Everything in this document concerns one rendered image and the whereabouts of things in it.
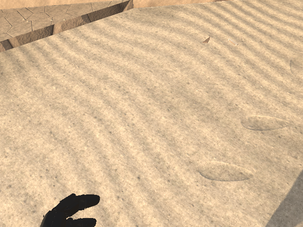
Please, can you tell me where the robot left hand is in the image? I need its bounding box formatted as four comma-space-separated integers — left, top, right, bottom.
40, 193, 100, 227

